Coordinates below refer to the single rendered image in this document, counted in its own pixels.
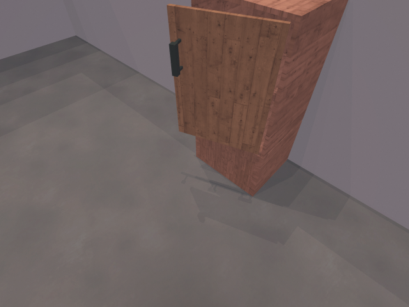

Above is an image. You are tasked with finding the handle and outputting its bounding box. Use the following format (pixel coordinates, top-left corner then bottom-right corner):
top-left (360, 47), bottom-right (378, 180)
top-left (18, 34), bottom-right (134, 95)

top-left (169, 38), bottom-right (183, 77)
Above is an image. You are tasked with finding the cupboard door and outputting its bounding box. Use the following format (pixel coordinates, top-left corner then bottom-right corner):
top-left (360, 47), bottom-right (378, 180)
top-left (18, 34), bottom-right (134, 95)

top-left (167, 4), bottom-right (291, 154)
